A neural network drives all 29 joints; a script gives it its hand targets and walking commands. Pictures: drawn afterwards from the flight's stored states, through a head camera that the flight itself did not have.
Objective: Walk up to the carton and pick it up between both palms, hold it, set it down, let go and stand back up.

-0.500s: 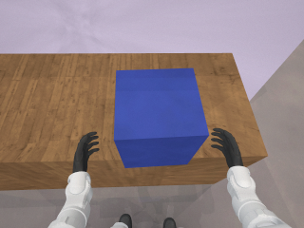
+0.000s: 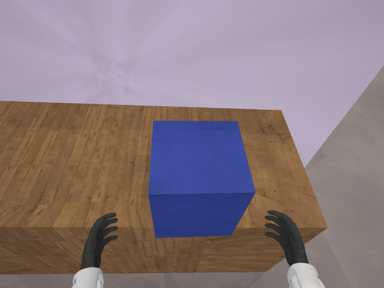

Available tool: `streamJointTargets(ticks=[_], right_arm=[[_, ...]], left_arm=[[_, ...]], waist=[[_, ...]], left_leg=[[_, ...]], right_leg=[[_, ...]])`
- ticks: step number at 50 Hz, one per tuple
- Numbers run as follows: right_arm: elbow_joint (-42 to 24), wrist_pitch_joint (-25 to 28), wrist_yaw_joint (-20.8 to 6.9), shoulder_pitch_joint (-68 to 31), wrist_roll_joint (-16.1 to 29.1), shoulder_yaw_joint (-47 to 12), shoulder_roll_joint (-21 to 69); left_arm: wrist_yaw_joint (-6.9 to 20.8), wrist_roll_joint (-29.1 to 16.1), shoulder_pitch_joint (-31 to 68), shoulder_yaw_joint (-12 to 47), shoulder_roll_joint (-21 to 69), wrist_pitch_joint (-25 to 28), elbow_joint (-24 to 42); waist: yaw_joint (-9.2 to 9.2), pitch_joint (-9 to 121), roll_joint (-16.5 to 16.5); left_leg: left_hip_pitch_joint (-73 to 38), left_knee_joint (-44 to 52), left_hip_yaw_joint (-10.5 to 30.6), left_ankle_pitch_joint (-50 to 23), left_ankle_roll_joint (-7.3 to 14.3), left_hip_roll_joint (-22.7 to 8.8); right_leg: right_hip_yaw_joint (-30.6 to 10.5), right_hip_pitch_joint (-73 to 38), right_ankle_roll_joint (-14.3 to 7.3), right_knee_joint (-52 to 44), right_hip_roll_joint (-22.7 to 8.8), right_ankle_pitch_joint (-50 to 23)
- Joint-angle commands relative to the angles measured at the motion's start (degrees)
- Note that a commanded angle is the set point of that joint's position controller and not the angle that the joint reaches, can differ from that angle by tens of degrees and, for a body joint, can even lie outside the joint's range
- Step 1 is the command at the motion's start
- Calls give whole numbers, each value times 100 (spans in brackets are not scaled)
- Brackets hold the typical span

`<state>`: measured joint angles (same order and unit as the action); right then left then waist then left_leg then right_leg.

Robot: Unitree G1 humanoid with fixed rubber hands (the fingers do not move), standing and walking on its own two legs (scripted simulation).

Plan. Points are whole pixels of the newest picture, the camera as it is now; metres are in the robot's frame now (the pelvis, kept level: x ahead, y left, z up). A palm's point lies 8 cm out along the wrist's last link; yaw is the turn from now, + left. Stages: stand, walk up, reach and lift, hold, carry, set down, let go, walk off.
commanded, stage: set down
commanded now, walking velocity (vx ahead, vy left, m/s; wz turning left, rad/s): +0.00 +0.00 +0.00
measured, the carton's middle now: (194, 181) +0.38 +0.00 -0.06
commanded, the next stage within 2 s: let go in 1.76 s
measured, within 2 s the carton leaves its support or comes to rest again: neither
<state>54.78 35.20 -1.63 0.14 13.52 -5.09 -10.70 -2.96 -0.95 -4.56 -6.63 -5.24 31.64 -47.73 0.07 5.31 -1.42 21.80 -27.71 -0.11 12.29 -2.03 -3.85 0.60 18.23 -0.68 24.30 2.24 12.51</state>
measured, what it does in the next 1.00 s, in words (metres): stands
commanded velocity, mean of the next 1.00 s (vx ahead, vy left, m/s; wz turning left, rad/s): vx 0.00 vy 0.00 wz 0.00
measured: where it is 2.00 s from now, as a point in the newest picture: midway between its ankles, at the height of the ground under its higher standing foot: outside the picture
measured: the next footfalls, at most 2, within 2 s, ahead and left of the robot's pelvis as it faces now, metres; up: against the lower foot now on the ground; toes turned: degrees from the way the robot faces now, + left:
none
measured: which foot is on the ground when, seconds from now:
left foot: down 0.00-1.00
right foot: down 0.00-1.00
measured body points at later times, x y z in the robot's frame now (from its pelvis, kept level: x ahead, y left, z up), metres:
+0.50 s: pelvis +0.01 +0.00 +0.00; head +0.00 +0.02 +0.45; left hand +0.19 +0.21 -0.07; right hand +0.19 -0.21 -0.06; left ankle +0.01 +0.14 -0.74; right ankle -0.01 -0.11 -0.74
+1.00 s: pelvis +0.01 +0.00 +0.00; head -0.01 +0.03 +0.45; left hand +0.18 +0.24 -0.09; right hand +0.18 -0.21 -0.07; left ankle +0.01 +0.14 -0.74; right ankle -0.01 -0.11 -0.74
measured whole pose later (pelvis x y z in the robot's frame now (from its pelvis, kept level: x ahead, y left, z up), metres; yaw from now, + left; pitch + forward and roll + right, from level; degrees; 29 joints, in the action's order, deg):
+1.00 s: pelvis +0.01 +0.00 +0.00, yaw +1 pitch -2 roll -1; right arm 50.5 25.0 -2.0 9.6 12.7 -5.5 -9.6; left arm -2.0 -1.0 -11.9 -4.2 -9.2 12.8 -41.1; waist 0.1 2.0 -2.1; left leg 10.6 -27.7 -0.1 15.0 -1.9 -3.1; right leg 0.6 6.9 -0.7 24.3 1.5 15.3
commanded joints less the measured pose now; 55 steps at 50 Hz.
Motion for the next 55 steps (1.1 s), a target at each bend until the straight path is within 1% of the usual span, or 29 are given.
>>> streamJointTargets(ticks=[1, 3, 4, 5, 8, 9, 11, 13, 15, 17, 21, 22, 24, 25, 26, 28, 29, 32, 33, 34, 35, 39, 40, 41, 43, 44, 46, 50, 55], right_arm=[[-1412, 413, -84, -382, 365, 190, -533], [-1362, 435, -107, -32, 484, 142, -591], [-1646, 517, -157, 9, 503, 273, -771], [-1393, 452, -158, 73, 496, 98, -602], [-1636, 440, -226, 56, 522, 162, -721], [-1579, 403, -157, 180, 450, -33, -499], [-1515, 351, -207, 74, 463, 172, -693], [-1191, 193, -146, 317, 295, 39, -571], [-1568, 254, -167, 331, 375, 23, -620], [-1660, 198, -63, 563, 355, -8, -524], [-1202, -28, -37, 524, 191, -76, -380], [-1547, 20, 9, 466, 235, -119, -381], [-1367, -62, -52, 424, 178, 51, -514], [-1926, -23, -23, 587, 284, 45, -506], [-1043, -244, -35, 411, -11, 103, -539], [-1670, -199, -51, 333, 19, 81, -591], [-1301, -273, 5, 372, -15, 33, -520], [-1819, -272, 16, 616, 16, 108, -560], [-1397, -338, 49, 696, -166, 7, -440], [-1802, -304, 73, 602, -73, 82, -495], [-1389, -407, 42, 543, -130, 44, -428], [-1667, -453, 27, 643, -278, 132, -520], [-1221, -668, 66, 463, -431, 104, -486], [-1991, -603, 157, 504, -345, 135, -359], [-1316, -812, 85, 384, -605, 235, -543], [-1960, -812, 113, 431, -525, 222, -444], [-1655, -928, 101, 329, -630, 244, -476], [-1845, -1013, 91, 420, -703, 327, -547], [-2027, -1156, 83, 231, -784, 494, -515]], left_arm=[[3, -512, 561, 929, -560, 177, 2065], [-61, -477, 86, 900, -502, 152, 2268], [-118, -536, -76, 1139, -235, 166, 2438], [-32, -420, -170, 1031, -328, 21, 1983], [-114, -452, -10, 1078, -335, -38, 2128], [-26, -377, -56, 992, -549, -63, 1838], [-98, -405, 83, 1141, -333, -85, 2187], [-15, -364, -138, 906, -591, -333, 1625], [-54, -466, -122, 1009, -505, -243, 1957], [50, -465, -367, 911, -656, -299, 1841], [76, -330, -258, 838, -711, -574, 1573], [121, -438, -149, 849, -734, -498, 1795], [65, -365, -251, 854, -653, -588, 1880], [38, -430, -388, 867, -741, -532, 2343], [124, -300, -243, 866, -611, -839, 1386], [85, -368, -180, 772, -781, -788, 2082], [120, -235, -219, 783, -688, -890, 1733], [79, -294, -475, 780, -768, -991, 2373], [169, -178, -474, 666, -799, -1071, 1616], [185, -286, -468, 757, -885, -997, 2092], [190, -198, -351, 769, -934, -1099, 1880], [142, -233, -318, 810, -944, -1229, 2245], [232, -112, -296, 682, -971, -1539, 1517], [226, -323, -144, 716, -1108, -1406, 2257], [191, -199, -171, 811, -921, -1685, 1813], [158, -321, -77, 781, -1124, -1625, 2607], [141, -172, -4, 724, -1077, -1833, 2320], [198, -301, -245, 865, -1021, -1968, 2100], [97, -338, 102, 897, -1138, -2170, 2715]], waist=[[97, 439, 218], [-4, 536, 358], [143, 675, 216], [68, 339, 225], [76, -232, 136], [13, -356, -44], [72, -462, 334], [45, -436, 71], [52, -381, 72], [89, -440, -98], [23, -703, 160], [59, -692, -27], [17, -645, 190], [12, -419, 12], [51, -718, 187], [-99, -314, 1], [-54, -539, 212], [-78, -366, 104], [-4, -573, -136], [-50, -346, -49], [22, -663, 205], [-29, -388, 113], [-62, -768, 142], [-19, -654, -9], [56, -683, 191], [-19, -504, 34], [-58, -602, 340], [18, -600, 66], [-50, -497, 282]], left_leg=[[-1843, 226, -33, -977, -98, 400], [-2241, 163, -20, -1505, -181, 364], [-2488, 174, 52, -1802, -208, 304], [-2349, 124, -29, -1807, -185, 346], [-2143, 297, -11, -1002, -72, 351], [-2010, 213, -94, -950, 1, 404], [-2051, 304, -20, -946, -112, 335], [-2027, 278, -155, -1017, -2, 418], [-2149, 335, -132, -852, -16, 380], [-2104, 329, -178, -1106, 26, 442], [-2031, 443, -222, -817, 21, 482], [-2156, 443, -232, -728, 80, 493], [-2204, 491, -182, -861, 29, 427], [-2354, 497, -150, -1156, 43, 423], [-2131, 558, -193, -868, -5, 432], [-2175, 536, -203, -1083, 1, 419], [-2228, 522, -203, -944, -26, 423], [-2468, 607, -179, -1485, -3, 403], [-2224, 590, -218, -1324, 29, 484], [-2320, 593, -219, -1379, -3, 456], [-2259, 627, -211, -1292, 14, 484], [-2317, 645, -229, -1224, 18, 409], [-2217, 686, -317, -989, 55, 447], [-2252, 699, -341, -1088, 89, 449], [-2347, 750, -343, -1018, -24, 402], [-2388, 745, -373, -1211, 32, 397], [-2294, 705, -329, -1302, -44, 401], [-2225, 813, -321, -999, 54, 347], [-2256, 795, -405, -1018, 1, 303]], right_leg=[[-245, -485, -76, -182, -149, -309], [-250, -665, -79, -172, -110, -744], [-151, -734, -111, -176, 15, -973], [-215, -763, -92, -206, -21, -930], [-206, -602, -82, -356, -78, -185], [-243, -644, -28, -303, -175, -277], [-179, -565, -118, -285, -96, -160], [-304, -648, -81, -447, -161, -300], [-257, -608, -81, -461, -178, -95], [-291, -904, 12, -474, -216, -776], [-315, -920, 9, -533, -270, -458], [-363, -886, 76, -607, -347, -661], [-272, -791, -9, -571, -236, -420], [-262, -948, 25, -592, -223, -813], [-300, -876, -44, -666, -247, -395], [-251, -979, -21, -586, -155, -547], [-220, -969, -19, -609, -250, -518], [-224, -1139, 34, -680, -196, -1319], [-272, -1128, 80, -672, -249, -1524], [-271, -1209, 71, -624, -224, -1529], [-313, -1078, 86, -664, -303, -1435], [-230, -932, 27, -705, -193, -1053], [-319, -899, 30, -844, -266, -829], [-245, -951, 99, -845, -313, -1003], [-166, -718, 0, -880, -178, -530], [-193, -831, 7, -935, -181, -730], [-152, -717, -20, -858, -182, -734], [-161, -777, 26, -866, -159, -596], [-113, -836, 2, -860, -185, -568]])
